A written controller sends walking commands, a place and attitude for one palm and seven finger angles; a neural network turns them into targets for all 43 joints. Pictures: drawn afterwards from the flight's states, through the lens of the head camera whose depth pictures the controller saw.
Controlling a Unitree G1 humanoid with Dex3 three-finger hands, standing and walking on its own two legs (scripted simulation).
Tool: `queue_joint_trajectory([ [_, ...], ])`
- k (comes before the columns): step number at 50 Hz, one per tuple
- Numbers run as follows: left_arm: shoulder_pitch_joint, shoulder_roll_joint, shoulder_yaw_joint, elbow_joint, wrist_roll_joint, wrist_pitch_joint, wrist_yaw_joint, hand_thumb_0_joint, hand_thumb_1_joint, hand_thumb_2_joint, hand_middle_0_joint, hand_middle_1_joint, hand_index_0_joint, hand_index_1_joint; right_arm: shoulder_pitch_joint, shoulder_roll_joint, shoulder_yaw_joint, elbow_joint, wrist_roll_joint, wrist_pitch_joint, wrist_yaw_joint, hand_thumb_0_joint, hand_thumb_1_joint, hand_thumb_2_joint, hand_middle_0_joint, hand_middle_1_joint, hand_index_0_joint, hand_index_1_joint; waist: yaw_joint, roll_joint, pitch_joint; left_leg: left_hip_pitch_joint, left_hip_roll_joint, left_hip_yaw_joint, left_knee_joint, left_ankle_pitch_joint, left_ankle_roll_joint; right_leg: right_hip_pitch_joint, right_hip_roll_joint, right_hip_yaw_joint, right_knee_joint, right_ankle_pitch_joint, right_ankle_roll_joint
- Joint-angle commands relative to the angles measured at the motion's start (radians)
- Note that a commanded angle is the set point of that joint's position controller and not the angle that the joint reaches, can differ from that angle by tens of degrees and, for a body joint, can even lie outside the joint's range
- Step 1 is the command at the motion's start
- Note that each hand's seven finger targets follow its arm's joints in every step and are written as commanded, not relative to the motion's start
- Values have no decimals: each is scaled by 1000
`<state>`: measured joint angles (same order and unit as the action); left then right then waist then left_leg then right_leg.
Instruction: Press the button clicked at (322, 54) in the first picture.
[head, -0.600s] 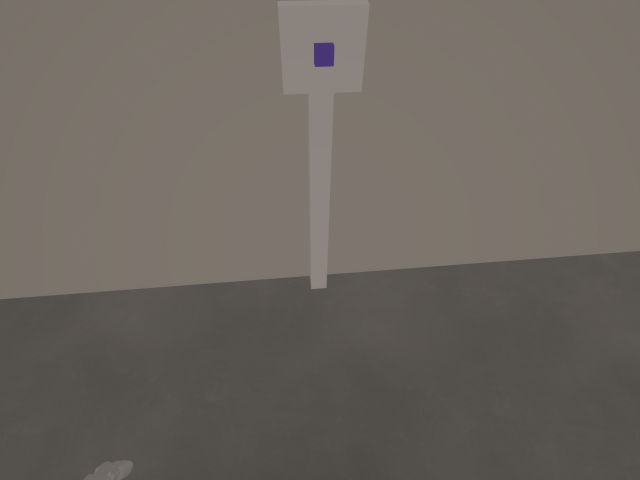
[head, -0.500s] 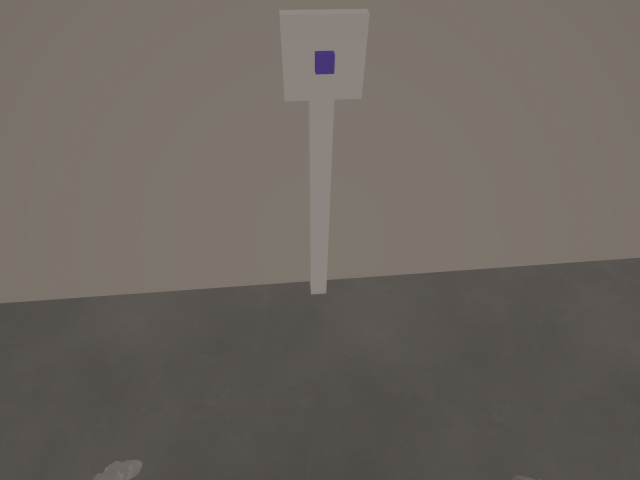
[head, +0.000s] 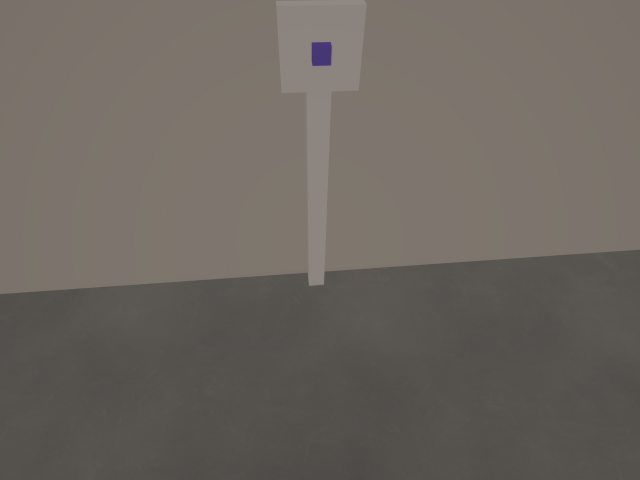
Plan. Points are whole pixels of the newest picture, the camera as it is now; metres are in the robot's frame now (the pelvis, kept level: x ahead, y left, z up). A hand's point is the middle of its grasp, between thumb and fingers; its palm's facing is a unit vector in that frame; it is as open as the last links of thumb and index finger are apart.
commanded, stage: stand and wait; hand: left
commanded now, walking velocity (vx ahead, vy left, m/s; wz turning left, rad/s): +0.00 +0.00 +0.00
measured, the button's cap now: (321, 53) +0.90 +0.05 +0.13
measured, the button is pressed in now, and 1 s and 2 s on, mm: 0 0 0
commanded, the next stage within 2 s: look at it before walking up in 0.22 s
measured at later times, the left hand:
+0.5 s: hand out of the picture +0.07 +0.24 -0.15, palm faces -0.03 -0.94 -0.33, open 7.4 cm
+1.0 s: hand out of the picture +0.06 +0.24 -0.15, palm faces -0.02 -0.94 -0.33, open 7.4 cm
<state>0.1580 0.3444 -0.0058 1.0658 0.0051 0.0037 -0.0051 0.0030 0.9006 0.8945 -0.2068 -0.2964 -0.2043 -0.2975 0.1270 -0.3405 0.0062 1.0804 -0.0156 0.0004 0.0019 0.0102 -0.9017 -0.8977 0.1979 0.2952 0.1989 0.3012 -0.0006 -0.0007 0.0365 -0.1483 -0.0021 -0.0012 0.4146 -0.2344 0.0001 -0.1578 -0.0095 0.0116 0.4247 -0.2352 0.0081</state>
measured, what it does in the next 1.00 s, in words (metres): stands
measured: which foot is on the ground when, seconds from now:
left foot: down 0.00-1.00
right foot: down 0.00-1.00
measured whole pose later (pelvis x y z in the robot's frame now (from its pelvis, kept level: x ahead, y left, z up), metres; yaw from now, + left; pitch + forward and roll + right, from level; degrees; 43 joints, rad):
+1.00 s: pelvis -0.01 -0.01 +0.00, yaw +0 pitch -2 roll +0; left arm 0.16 0.34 0.00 1.09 0.01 0.00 0.00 0.00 0.90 0.89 -0.21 -0.30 -0.20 -0.30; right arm 0.13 -0.34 0.01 1.11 -0.01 -0.01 0.00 0.01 -0.90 -0.90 0.20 0.30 0.20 0.30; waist 0.00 0.00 0.03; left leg -0.13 0.01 0.00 0.36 -0.20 -0.01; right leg -0.14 0.00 0.01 0.37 -0.20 0.00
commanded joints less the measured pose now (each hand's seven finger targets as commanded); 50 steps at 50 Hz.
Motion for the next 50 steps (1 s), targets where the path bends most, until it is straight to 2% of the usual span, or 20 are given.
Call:
queue_joint_trajectory([
  [1,-57,203,39,-60,3,-29,16,0,900,900,-200,-300,-200,-300,-65,-203,-45,-61,6,-33,-16,0,-900,-900,200,300,200,300,2,-9,-87,18,112,-94,-70,161,33,12,-113,99,-74,159,-42],
  [9,-58,203,38,-46,4,-28,16,0,900,900,-200,-300,-200,-300,-59,-201,-43,-39,6,-32,-15,0,-900,-900,200,300,200,300,4,-8,-50,3,113,-97,-91,125,30,-3,-110,104,-97,110,-39],
  [14,-59,202,38,-44,5,-29,16,0,900,900,-200,-300,-200,-300,-53,-202,-43,-36,6,-34,-14,0,-900,-900,200,300,200,300,2,-2,-65,12,115,-96,-95,133,29,2,-111,104,-99,115,-39],
  [33,-54,197,39,-41,6,-30,15,0,900,900,-200,-300,-200,-300,-49,-200,-41,-29,7,-34,-14,0,-900,-900,200,300,200,300,2,0,-52,14,118,-102,-113,119,27,-3,-109,105,-118,95,-36],
  [48,-51,201,40,-36,6,-31,16,0,900,900,-200,-300,-200,-300,-44,-203,-42,-25,7,-33,-16,0,-900,-900,200,300,200,300,0,-6,-58,37,123,-91,-108,154,23,3,-105,112,-116,156,-38],
  [49,-49,194,42,-41,6,-26,16,0,900,900,-200,-300,-200,-300,-36,-198,-43,-26,6,-33,-19,0,-900,-900,200,300,200,300,0,2,-59,42,126,-80,-95,161,22,-7,-103,117,-104,179,-40],
  [50,-35,164,40,-41,7,-17,17,0,900,900,-200,-300,-200,-300,-18,-161,-40,-26,6,-27,-21,0,-900,-900,200,300,200,300,-1,-7,-56,46,128,-62,-69,165,16,-26,-102,123,-87,207,-37],
])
